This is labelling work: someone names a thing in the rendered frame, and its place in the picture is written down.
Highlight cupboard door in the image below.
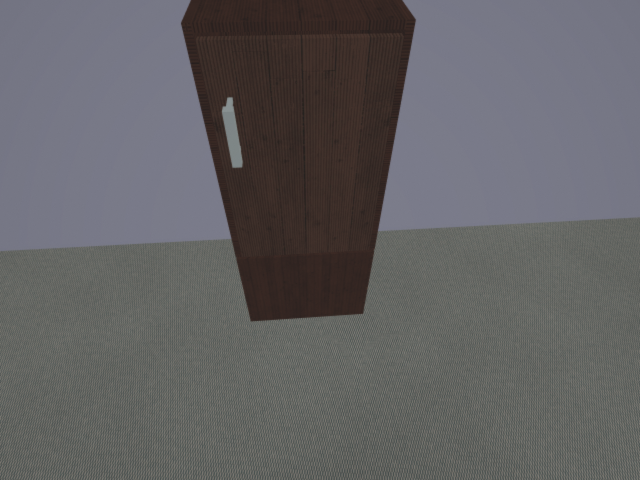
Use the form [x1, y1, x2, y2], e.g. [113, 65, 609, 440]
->
[195, 33, 404, 257]

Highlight handle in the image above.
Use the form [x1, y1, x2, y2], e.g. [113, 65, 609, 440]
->
[222, 97, 243, 168]

